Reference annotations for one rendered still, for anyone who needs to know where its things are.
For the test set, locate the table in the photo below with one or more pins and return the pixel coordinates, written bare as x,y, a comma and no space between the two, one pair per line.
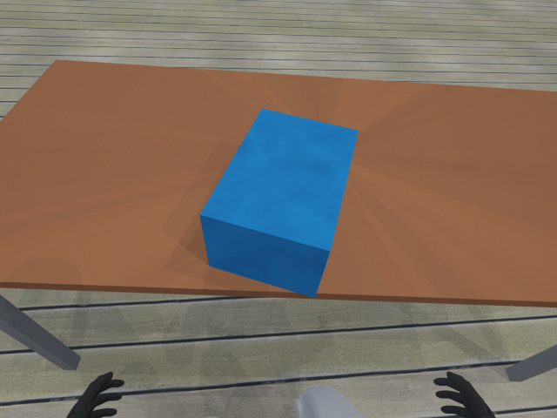
451,195

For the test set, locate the carton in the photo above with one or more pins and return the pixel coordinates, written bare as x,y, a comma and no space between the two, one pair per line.
273,214

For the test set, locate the left robot hand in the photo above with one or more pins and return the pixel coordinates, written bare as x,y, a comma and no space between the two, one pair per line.
91,398

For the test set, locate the right robot hand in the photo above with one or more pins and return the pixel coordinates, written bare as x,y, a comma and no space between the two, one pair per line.
474,405

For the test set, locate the robot right thigh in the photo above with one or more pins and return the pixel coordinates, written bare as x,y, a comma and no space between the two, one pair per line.
324,402

